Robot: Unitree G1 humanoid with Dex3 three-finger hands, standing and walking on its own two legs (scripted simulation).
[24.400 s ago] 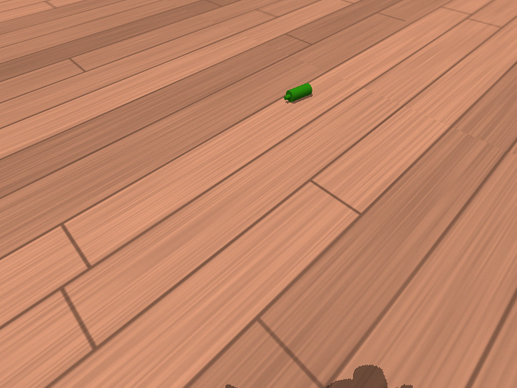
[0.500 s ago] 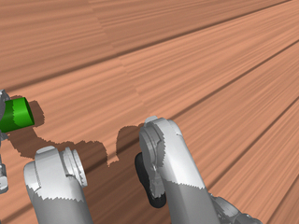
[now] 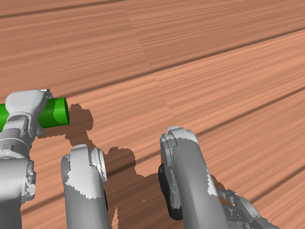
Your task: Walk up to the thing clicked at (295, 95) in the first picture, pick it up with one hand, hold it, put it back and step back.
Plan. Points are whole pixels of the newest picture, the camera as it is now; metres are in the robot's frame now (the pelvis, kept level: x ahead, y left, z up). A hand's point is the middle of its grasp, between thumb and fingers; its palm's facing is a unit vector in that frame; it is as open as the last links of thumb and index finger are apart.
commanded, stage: settle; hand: left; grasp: from above
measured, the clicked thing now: (26, 116) +0.44 +0.30 -0.18
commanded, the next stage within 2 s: lift in 0.16 s
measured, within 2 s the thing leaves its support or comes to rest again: neither
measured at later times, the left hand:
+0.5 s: hand (26, 112) +0.43 +0.28 -0.12, palm faces -0.46 -0.06 -0.88, open 11.0 cm
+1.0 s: hand out of the picture +0.37 +0.29 +0.03, palm faces -0.43 -0.08 -0.90, open 11.1 cm
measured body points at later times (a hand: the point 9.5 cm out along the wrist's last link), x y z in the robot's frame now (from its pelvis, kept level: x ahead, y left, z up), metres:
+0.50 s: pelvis +0.00 +0.00 +0.03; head +0.20 +0.06 +0.43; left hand +0.45 +0.28 -0.07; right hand +0.06 -0.28 -0.08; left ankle +0.08 +0.13 -0.30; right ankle +0.11 -0.14 -0.30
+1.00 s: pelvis -0.01 +0.01 +0.14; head +0.15 +0.06 +0.56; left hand +0.38 +0.29 +0.08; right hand +0.13 -0.26 +0.02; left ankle +0.08 +0.13 -0.30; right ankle +0.11 -0.14 -0.30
